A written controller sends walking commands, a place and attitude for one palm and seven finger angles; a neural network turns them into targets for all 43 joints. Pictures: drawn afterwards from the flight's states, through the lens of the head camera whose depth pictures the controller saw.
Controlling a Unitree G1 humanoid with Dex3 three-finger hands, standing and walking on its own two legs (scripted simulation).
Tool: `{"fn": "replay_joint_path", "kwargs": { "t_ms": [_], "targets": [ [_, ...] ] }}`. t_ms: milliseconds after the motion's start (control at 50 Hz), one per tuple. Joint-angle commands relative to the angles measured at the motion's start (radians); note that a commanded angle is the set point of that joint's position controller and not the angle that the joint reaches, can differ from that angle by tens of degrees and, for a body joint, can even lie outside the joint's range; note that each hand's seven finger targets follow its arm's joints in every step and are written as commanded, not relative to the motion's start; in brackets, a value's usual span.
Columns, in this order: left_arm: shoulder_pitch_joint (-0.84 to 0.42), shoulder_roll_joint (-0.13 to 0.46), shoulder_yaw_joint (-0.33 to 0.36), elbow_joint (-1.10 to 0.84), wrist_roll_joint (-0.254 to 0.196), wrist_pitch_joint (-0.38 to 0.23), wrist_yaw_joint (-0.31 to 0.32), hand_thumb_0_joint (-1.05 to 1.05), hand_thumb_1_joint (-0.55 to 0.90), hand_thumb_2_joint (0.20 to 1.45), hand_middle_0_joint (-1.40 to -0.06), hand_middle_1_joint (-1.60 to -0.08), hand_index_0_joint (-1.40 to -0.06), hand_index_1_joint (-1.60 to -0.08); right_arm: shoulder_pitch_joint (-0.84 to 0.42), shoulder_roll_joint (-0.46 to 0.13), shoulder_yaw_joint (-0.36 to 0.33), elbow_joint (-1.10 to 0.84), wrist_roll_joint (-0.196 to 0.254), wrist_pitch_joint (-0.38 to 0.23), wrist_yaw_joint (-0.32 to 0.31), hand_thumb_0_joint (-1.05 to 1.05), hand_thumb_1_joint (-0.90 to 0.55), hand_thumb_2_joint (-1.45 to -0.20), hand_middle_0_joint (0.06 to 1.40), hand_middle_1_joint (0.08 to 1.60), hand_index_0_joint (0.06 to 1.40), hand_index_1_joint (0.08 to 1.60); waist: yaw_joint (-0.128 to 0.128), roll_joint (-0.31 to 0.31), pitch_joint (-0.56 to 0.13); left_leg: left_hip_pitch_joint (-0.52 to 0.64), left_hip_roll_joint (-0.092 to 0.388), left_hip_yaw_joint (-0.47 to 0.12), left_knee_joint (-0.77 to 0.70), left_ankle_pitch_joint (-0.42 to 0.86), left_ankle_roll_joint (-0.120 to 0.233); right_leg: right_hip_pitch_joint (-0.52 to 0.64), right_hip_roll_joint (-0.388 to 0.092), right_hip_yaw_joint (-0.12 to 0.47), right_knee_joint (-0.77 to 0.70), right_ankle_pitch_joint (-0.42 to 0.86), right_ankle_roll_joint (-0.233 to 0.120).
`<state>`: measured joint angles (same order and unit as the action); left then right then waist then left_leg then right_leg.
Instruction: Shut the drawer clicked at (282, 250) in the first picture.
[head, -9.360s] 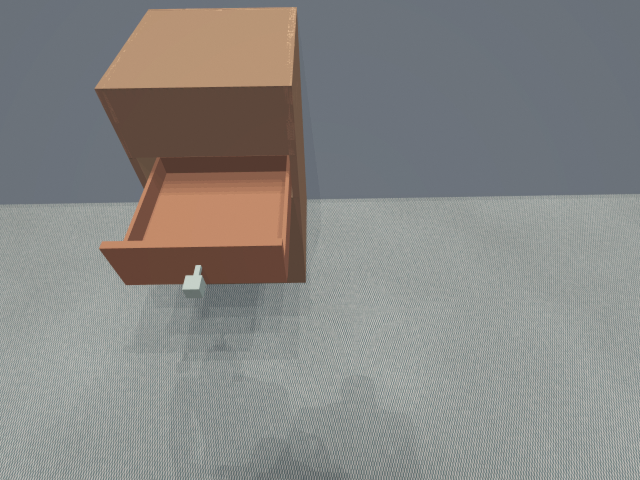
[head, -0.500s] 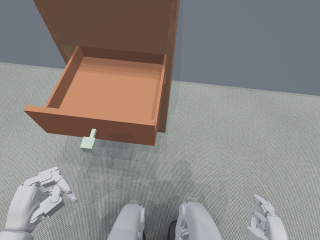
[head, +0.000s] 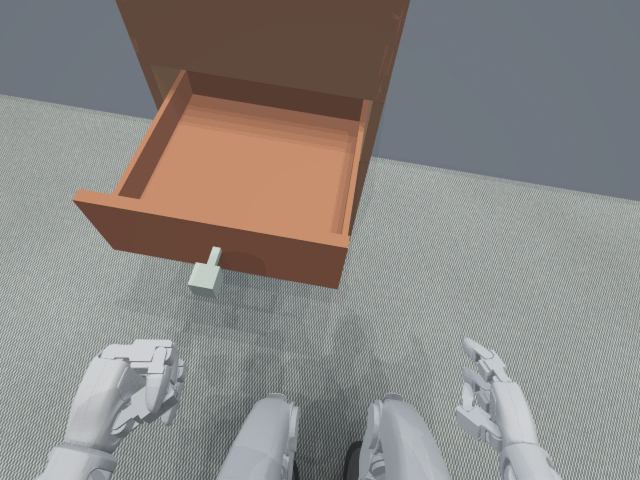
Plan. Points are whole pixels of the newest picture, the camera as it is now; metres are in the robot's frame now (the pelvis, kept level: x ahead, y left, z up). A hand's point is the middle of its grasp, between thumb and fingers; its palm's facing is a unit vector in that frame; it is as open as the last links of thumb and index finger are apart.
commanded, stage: raise the hand and make a fist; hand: left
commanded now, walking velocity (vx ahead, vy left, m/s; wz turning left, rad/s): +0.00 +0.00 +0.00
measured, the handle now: (210, 269) +0.39 +0.20 -0.08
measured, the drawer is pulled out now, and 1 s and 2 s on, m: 0.30 0.30 0.30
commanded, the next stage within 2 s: bring the fist close to the handle in 0.38 s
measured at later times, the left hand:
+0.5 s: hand (181, 392) +0.21 +0.17 +0.02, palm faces -0.10 -0.99 -0.03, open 3.3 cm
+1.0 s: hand (193, 364) +0.25 +0.18 -0.03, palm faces -0.09 -0.99 -0.04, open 3.3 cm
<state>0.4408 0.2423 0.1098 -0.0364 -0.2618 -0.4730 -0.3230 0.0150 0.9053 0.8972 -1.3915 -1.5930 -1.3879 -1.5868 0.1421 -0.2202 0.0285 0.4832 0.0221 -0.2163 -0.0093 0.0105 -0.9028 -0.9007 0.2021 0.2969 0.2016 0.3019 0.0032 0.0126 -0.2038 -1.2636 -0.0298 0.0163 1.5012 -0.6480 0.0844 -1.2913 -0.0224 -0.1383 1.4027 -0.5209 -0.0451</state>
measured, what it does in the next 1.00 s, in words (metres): stands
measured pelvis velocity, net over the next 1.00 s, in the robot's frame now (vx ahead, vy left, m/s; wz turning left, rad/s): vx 0.00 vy -0.02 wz -0.02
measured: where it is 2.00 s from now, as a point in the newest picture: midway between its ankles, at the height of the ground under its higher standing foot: outside the picture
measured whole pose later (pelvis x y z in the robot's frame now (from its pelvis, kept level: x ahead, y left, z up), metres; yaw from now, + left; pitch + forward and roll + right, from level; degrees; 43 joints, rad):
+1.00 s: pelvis +0.00 -0.02 -0.04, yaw -1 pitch +29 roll -4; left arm 0.30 0.29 0.21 0.10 -0.31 -0.52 -0.36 0.01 0.90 0.90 -1.40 -1.60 -1.40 -1.60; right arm 0.12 -0.25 0.00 0.53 0.03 -0.16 0.00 0.01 -0.91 -0.90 0.20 0.30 0.20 0.30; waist -0.03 0.01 -0.22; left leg -1.46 -0.01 0.00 1.65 -0.71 0.05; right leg -1.49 -0.01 -0.17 1.55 -0.57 -0.09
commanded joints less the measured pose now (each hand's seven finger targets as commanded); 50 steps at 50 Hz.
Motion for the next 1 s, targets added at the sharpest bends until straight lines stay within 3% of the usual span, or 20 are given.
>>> {"fn": "replay_joint_path", "kwargs": {
  "t_ms": [0,20,40,100,140,200,220,320,420,460,500,540,560,620,740,760,820,880,980],
  "targets": [
    [0.042,0.075,0.037,-0.223,0.009,-0.069,0.033,0.0,0.9,0.9,-1.4,-1.6,-1.4,-1.6,-0.025,-0.169,-0.09,-0.154,0.002,-0.036,-0.008,0.0,-0.9,-0.9,0.2,0.3,0.2,0.3,-0.004,0.075,-0.288,0.22,0.023,-0.171,-0.285,0.277,-0.103,0.149,0.028,0.054,-0.092,0.04,-0.004],
    [0.065,0.085,0.038,-0.223,0.017,-0.058,0.033,0.0,0.9,0.9,-1.4,-1.6,-1.4,-1.6,-0.03,-0.171,-0.091,-0.16,0.003,-0.029,-0.007,0.0,-0.9,-0.9,0.2,0.3,0.2,0.3,0.005,0.09,-0.292,0.236,0.028,-0.18,-0.292,0.31,-0.111,0.142,0.028,0.054,-0.081,0.048,-0.006],
    [0.07,0.072,0.017,-0.249,0.021,-0.052,0.029,0.0,0.9,0.9,-1.4,-1.6,-1.4,-1.6,-0.022,-0.175,-0.092,-0.168,0.005,-0.023,-0.004,0.0,-0.9,-0.9,0.2,0.3,0.2,0.3,-0.003,0.09,-0.309,0.26,0.033,-0.188,-0.294,0.325,-0.114,0.133,0.027,0.051,-0.081,0.05,-0.004],
    [0.102,0.079,0.016,-0.297,0.021,-0.03,0.032,0.0,0.9,0.9,-1.4,-1.6,-1.4,-1.6,-0.02,-0.172,-0.097,-0.183,0.01,-0.006,-0.002,0.0,-0.9,-0.9,0.2,0.3,0.2,0.3,0.003,0.095,-0.324,0.267,0.034,-0.187,-0.295,0.35,-0.115,0.155,0.026,0.055,-0.09,0.063,-0.003],
    [0.125,0.088,0.039,-0.316,0.014,-0.024,0.04,0.0,0.9,0.9,-1.4,-1.6,-1.4,-1.6,-0.014,-0.167,-0.1,-0.186,0.011,0.004,-0.005,0.0,-0.9,-0.9,0.2,0.3,0.2,0.3,0.01,0.075,-0.345,0.275,0.035,-0.184,-0.287,0.41,-0.117,0.174,0.029,0.051,-0.087,0.082,-0.003],
    [0.136,0.077,0.047,-0.325,0.003,-0.03,0.058,0.0,0.9,0.9,-1.4,-1.6,-1.4,-1.6,-0.02,-0.157,-0.101,-0.189,0.012,0.013,-0.005,0.0,-0.9,-0.9,0.2,0.3,0.2,0.3,0.005,0.045,-0.332,0.234,0.026,-0.167,-0.273,0.391,-0.111,0.194,0.032,0.052,-0.091,0.086,-0.003],
    [0.155,0.088,0.064,-0.312,0.004,-0.034,0.066,0.0,0.9,0.9,-1.4,-1.6,-1.4,-1.6,-0.025,-0.152,-0.102,-0.185,0.013,0.015,-0.006,0.0,-0.9,-0.9,0.2,0.3,0.2,0.3,0.015,0.049,-0.338,0.23,0.025,-0.165,-0.269,0.415,-0.112,0.2,0.034,0.053,-0.085,0.093,-0.006],
    [0.131,0.079,0.046,-0.26,0.012,-0.055,0.058,0.0,0.9,0.9,-1.4,-1.6,-1.4,-1.6,-0.031,-0.156,-0.098,-0.183,0.014,0.019,-0.009,0.0,-0.9,-0.9,0.2,0.3,0.2,0.3,-0.016,0.013,-0.274,0.151,0.019,-0.148,-0.248,0.287,-0.092,0.184,0.036,0.063,-0.106,0.043,-0.005],
    [0.109,0.099,0.042,-0.294,0.002,-0.075,0.026,0.0,0.9,0.9,-1.4,-1.6,-1.4,-1.6,-0.011,-0.164,-0.093,-0.181,0.014,0.006,-0.014,0.0,-0.9,-0.9,0.2,0.3,0.2,0.3,-0.017,0.065,-0.31,0.176,0.019,-0.144,-0.237,0.301,-0.086,0.194,0.035,0.077,-0.118,0.051,-0.007],
    [0.134,0.123,0.082,-0.298,-0.012,-0.074,0.02,0.0,0.9,0.9,-1.4,-1.6,-1.4,-1.6,-0.003,-0.158,-0.097,-0.178,0.014,0.006,-0.012,0.0,-0.9,-0.9,0.2,0.3,0.2,0.3,-0.005,0.07,-0.339,0.181,0.018,-0.131,-0.231,0.334,-0.085,0.229,0.033,0.085,-0.127,0.076,-0.007],
    [0.1,0.114,0.082,-0.249,-0.013,-0.071,0.021,0.0,0.9,0.9,-1.4,-1.6,-1.4,-1.6,-0.009,-0.159,-0.094,-0.171,0.014,0.009,-0.016,0.0,-0.9,-0.9,0.2,0.3,0.2,0.3,-0.023,0.035,-0.296,0.13,0.016,-0.123,-0.207,0.295,-0.074,0.216,0.035,0.091,-0.131,0.062,-0.003],
    [0.063,0.109,0.091,-0.198,-0.013,-0.073,0.025,0.0,0.9,0.9,-1.4,-1.6,-1.4,-1.6,-0.02,-0.154,-0.089,-0.158,0.011,0.008,-0.018,0.0,-0.9,-0.9,0.2,0.3,0.2,0.3,-0.029,0.038,-0.272,0.08,0.013,-0.114,-0.184,0.259,-0.068,0.198,0.034,0.101,-0.121,0.036,-0.005],
    [0.058,0.129,0.122,-0.174,-0.016,-0.077,0.027,0.0,0.9,0.9,-1.4,-1.6,-1.4,-1.6,-0.022,-0.154,-0.092,-0.151,0.012,0.009,-0.018,0.0,-0.9,-0.9,0.2,0.3,0.2,0.3,-0.023,0.025,-0.275,0.055,0.013,-0.11,-0.174,0.243,-0.066,0.203,0.032,0.109,-0.12,0.02,-0.005],
    [0.024,0.12,0.11,-0.139,-0.02,-0.085,0.015,0.0,0.9,0.9,-1.4,-1.6,-1.4,-1.6,-0.031,-0.158,-0.088,-0.148,0.011,0.005,-0.018,0.0,-0.9,-0.9,0.2,0.3,0.2,0.3,-0.025,0.039,-0.28,0.031,0.012,-0.102,-0.151,0.231,-0.061,0.189,0.031,0.123,-0.115,0.009,-0.006],
    [-0.03,0.16,0.149,-0.139,-0.048,-0.109,-0.028,0.0,0.9,0.9,-1.4,-1.6,-1.4,-1.6,-0.017,-0.165,-0.089,-0.129,0.011,-0.002,-0.014,0.0,-0.9,-0.9,0.2,0.3,0.2,0.3,-0.019,0.048,-0.374,0.012,0.016,-0.093,-0.109,0.299,-0.053,0.251,0.029,0.153,-0.095,0.089,-0.003],
    [-0.027,0.164,0.15,-0.136,-0.05,-0.111,-0.032,0.0,0.9,0.9,-1.4,-1.6,-1.4,-1.6,-0.022,-0.164,-0.09,-0.127,0.011,-0.004,-0.013,0.0,-0.9,-0.9,0.2,0.3,0.2,0.3,-0.012,0.065,-0.374,0.007,0.016,-0.09,-0.103,0.301,-0.054,0.251,0.027,0.16,-0.093,0.089,-0.004],
    [-0.076,0.176,0.176,-0.073,-0.058,-0.11,-0.032,0.0,0.9,0.9,-1.4,-1.6,-1.4,-1.6,-0.029,-0.167,-0.09,-0.105,0.012,-0.002,-0.013,0.0,-0.9,-0.9,0.2,0.3,0.2,0.3,-0.024,0.037,-0.353,-0.036,0.016,-0.092,-0.079,0.273,-0.049,0.219,0.03,0.163,-0.086,0.059,0.0],
    [-0.086,0.171,0.184,-0.049,-0.064,-0.114,-0.036,0.0,0.9,0.9,-1.4,-1.6,-1.4,-1.6,-0.034,-0.173,-0.092,-0.102,0.011,-0.002,-0.007,0.0,-0.9,-0.9,0.2,0.3,0.2,0.3,-0.015,0.036,-0.379,-0.055,0.015,-0.088,-0.068,0.272,-0.05,0.224,0.026,0.166,-0.067,0.063,0.001],
    [-0.153,0.174,0.176,-0.017,-0.072,-0.117,-0.05,0.0,0.9,0.9,-1.4,-1.6,-1.4,-1.6,-0.032,-0.186,-0.09,-0.094,0.012,-0.003,-0.003,0.0,-0.9,-0.9,0.2,0.3,0.2,0.3,-0.028,0.02,-0.389,-0.095,0.015,-0.09,-0.043,0.231,-0.044,0.19,0.025,0.175,-0.055,0.016,0.004]
  ]
}}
